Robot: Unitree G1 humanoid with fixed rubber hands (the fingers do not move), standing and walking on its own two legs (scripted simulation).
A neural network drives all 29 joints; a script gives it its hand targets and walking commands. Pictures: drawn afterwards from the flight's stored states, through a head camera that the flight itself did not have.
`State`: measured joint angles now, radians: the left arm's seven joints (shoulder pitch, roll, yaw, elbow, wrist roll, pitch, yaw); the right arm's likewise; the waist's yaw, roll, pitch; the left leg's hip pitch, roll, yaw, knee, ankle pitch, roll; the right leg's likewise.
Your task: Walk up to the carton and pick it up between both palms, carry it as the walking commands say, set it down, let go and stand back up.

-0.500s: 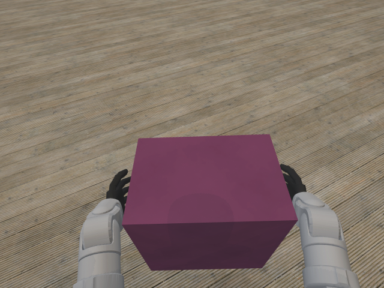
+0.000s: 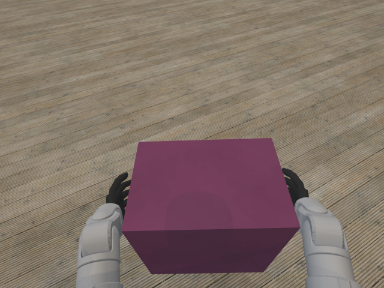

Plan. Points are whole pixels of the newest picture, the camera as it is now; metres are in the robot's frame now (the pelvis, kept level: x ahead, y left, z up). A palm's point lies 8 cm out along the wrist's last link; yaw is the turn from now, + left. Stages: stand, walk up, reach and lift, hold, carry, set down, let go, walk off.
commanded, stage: reach and lift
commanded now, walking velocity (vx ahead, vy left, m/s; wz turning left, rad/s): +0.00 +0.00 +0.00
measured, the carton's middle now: (206, 212) +0.29 +0.00 -0.03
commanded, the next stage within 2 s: hold in 0.28 s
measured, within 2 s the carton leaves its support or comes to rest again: neither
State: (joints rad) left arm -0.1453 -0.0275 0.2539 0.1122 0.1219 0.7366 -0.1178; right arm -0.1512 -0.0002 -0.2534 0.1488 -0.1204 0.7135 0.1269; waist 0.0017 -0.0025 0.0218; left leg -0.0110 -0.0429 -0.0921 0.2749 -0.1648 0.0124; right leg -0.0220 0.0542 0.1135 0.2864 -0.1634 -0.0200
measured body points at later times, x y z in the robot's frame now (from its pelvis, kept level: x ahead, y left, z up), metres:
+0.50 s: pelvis +0.00 +0.00 +0.00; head -0.04 +0.00 +0.45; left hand +0.28 +0.19 +0.03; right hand +0.28 -0.20 +0.03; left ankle +0.00 +0.11 -0.75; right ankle +0.00 -0.11 -0.75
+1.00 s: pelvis -0.01 -0.04 -0.03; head -0.03 -0.03 +0.42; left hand +0.28 +0.14 +0.03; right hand +0.26 -0.24 +0.04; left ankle -0.01 +0.09 -0.75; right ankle +0.00 -0.11 -0.75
